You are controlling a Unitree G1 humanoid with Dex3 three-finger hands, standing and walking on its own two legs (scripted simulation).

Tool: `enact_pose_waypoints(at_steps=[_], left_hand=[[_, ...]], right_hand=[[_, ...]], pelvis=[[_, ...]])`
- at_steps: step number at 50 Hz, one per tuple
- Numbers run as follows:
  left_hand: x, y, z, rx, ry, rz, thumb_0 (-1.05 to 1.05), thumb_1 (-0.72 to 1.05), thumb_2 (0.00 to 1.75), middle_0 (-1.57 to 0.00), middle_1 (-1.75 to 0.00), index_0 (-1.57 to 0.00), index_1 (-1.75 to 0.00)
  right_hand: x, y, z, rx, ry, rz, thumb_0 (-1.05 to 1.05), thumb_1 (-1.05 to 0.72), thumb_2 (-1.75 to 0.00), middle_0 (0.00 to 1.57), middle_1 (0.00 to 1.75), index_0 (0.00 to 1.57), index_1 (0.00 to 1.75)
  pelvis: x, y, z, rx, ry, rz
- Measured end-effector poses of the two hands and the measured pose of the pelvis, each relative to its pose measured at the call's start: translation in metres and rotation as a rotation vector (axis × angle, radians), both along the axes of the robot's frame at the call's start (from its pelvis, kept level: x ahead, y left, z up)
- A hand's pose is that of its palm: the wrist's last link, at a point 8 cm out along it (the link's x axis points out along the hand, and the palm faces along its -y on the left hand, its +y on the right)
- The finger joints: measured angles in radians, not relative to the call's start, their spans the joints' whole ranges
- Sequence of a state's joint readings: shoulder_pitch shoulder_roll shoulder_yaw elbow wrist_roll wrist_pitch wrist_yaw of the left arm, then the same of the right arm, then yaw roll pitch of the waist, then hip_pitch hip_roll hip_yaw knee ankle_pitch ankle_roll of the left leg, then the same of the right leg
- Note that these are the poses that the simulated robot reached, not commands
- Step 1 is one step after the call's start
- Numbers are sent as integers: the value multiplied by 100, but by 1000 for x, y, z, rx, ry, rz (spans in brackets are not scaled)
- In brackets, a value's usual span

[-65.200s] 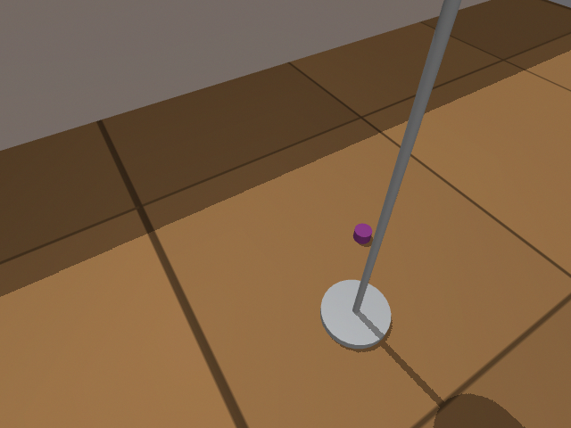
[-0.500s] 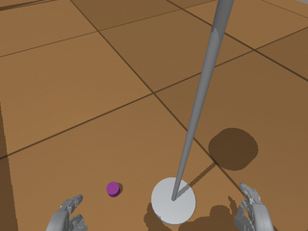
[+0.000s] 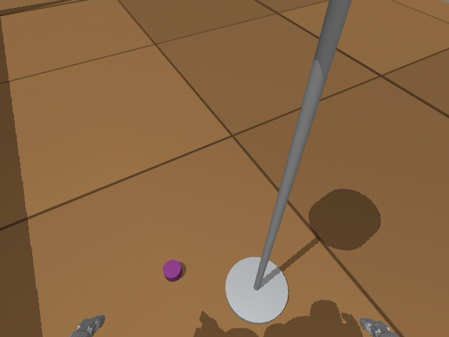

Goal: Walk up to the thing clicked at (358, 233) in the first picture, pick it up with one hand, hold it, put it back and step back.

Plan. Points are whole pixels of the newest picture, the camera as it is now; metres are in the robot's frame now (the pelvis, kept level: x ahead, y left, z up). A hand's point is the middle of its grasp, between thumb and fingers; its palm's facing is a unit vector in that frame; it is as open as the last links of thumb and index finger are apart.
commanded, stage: stand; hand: left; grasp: from above
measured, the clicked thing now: (172, 270) +0.48 +0.25 -0.72
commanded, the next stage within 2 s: none
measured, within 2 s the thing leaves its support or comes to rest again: neither
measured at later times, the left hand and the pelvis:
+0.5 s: hand out of the picture +0.03 +0.24 -0.13, palm faces +0.02 -0.95 -0.32, open 7.4 cm; pelvis -0.01 +0.01 +0.03, yaw +0 degrees
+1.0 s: hand out of the picture +0.04 +0.23 -0.13, palm faces -0.01 -0.95 -0.31, open 7.4 cm; pelvis -0.01 -0.01 +0.03, yaw -1 degrees
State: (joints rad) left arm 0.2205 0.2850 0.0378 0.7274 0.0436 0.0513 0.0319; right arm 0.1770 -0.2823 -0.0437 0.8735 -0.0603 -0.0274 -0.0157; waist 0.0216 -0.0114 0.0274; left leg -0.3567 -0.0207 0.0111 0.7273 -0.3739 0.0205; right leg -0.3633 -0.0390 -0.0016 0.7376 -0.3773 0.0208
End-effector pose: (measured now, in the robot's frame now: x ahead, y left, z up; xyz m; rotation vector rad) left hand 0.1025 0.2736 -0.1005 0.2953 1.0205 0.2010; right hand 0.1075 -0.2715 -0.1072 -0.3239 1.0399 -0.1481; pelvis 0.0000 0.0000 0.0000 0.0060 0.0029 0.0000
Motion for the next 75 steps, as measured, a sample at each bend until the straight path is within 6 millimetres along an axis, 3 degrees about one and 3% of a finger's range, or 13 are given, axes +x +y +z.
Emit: enact_pose_waypoints(at_steps=[13,28,39,52,66,75], left_hand=[[-58,6,-3,-38,173,61,1,90,90,-21,-30,-20,-30],[-83,11,5,-15,247,79,1,90,90,-21,-30,-20,-30],[-79,4,6,-14,253,68,1,90,90,-21,-30,-20,-30],[-61,-4,5,-26,252,47,1,90,90,-21,-30,-20,-30],[-34,-1,10,-17,211,27,1,90,90,-21,-30,-20,-30],[-30,1,10,-14,210,20,1,90,90,-21,-30,-20,-30]], right_hand=[[-50,8,5,18,137,-78,1,-90,-90,20,30,21,30],[-68,3,5,34,185,-103,0,-90,-90,20,30,21,30],[-69,-10,7,29,197,-107,0,-90,-90,20,30,21,30],[-69,-17,8,23,222,-117,0,-90,-90,20,30,20,30],[-55,-20,11,19,197,-119,0,-90,-90,20,30,21,30],[-52,-22,13,14,193,-120,0,-90,-90,20,30,21,30]], pelvis=[[-7,10,22,-5,-63,-6],[-14,7,30,1,-79,-8],[-14,-1,31,-2,-75,-9],[-7,-5,32,-3,-62,-15],[0,-6,33,-4,-60,-22],[1,-6,34,-3,-56,-24]])
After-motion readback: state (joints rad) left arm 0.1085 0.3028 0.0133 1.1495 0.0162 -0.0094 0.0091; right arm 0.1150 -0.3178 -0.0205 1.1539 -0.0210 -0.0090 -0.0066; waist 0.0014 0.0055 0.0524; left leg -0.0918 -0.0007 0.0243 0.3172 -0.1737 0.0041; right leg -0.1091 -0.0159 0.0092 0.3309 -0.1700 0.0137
